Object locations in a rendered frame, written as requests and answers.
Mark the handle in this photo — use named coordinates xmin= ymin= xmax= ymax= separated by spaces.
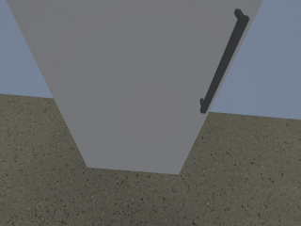
xmin=199 ymin=8 xmax=249 ymax=114

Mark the fridge door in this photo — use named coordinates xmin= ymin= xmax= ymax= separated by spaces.
xmin=6 ymin=0 xmax=263 ymax=175

